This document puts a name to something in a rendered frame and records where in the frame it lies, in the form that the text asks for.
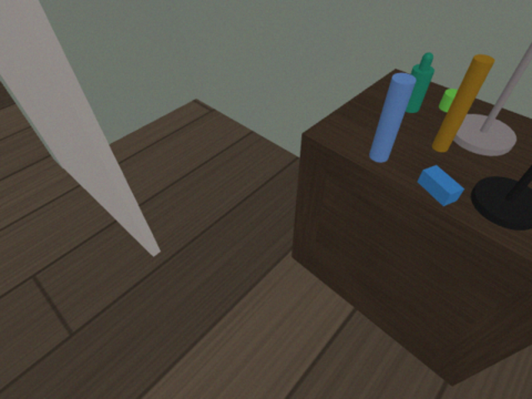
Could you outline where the desk lamp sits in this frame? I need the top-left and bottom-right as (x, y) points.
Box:
(470, 166), (532, 230)
(453, 42), (532, 156)

